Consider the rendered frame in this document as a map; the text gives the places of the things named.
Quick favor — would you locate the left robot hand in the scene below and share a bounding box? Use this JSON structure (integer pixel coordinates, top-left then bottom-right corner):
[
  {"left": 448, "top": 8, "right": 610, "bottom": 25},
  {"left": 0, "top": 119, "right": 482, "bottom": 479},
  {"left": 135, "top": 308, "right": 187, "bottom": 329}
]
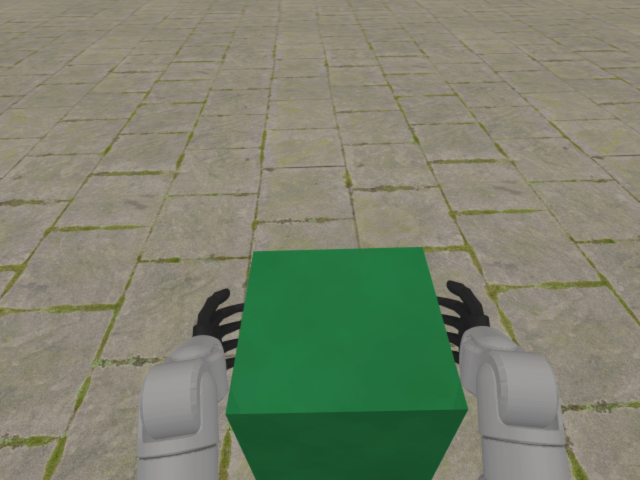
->
[{"left": 192, "top": 288, "right": 244, "bottom": 370}]

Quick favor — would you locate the right robot forearm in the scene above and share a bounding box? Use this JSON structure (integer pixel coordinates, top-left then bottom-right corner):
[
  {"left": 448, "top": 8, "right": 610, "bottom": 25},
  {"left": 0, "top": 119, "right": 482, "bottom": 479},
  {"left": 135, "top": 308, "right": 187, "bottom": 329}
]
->
[{"left": 459, "top": 326, "right": 570, "bottom": 480}]

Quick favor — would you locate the left robot forearm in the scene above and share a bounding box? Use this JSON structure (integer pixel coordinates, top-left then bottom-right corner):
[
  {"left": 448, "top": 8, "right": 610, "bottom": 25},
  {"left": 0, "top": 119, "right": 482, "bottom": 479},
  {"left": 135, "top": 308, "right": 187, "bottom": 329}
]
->
[{"left": 137, "top": 335, "right": 229, "bottom": 480}]

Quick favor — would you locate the carton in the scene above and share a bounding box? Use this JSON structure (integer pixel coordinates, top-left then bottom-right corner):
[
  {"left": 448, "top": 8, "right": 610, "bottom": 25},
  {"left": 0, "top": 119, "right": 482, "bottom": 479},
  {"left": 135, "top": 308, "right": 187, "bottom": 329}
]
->
[{"left": 225, "top": 247, "right": 468, "bottom": 480}]

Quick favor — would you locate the right robot hand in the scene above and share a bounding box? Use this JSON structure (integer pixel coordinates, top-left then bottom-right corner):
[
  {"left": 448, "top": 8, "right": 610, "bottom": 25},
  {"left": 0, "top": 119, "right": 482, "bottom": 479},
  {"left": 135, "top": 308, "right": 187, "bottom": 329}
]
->
[{"left": 436, "top": 280, "right": 490, "bottom": 364}]

